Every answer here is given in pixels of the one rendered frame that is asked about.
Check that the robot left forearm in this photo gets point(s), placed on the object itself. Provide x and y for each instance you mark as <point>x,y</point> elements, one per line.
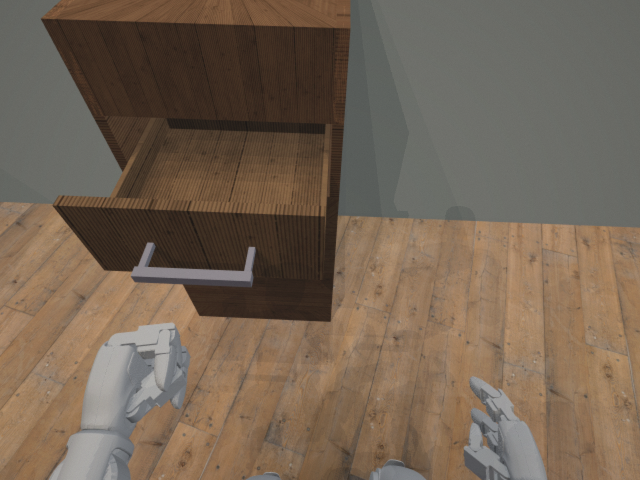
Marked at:
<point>96,455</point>

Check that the drawer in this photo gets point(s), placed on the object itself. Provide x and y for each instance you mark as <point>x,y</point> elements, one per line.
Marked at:
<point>204,191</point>

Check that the right robot hand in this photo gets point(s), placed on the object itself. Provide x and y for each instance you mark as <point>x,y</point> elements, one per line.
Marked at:
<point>510,441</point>

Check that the right robot shin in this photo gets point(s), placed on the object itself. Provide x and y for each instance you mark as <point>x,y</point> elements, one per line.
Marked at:
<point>394,462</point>

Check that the left robot hand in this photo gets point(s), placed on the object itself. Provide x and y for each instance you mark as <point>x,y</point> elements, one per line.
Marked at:
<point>110,399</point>

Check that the handle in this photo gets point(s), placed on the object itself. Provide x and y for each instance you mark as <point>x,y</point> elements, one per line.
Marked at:
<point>144,274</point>

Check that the cabinet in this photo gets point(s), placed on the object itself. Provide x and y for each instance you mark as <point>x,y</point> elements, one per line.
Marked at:
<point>239,60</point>

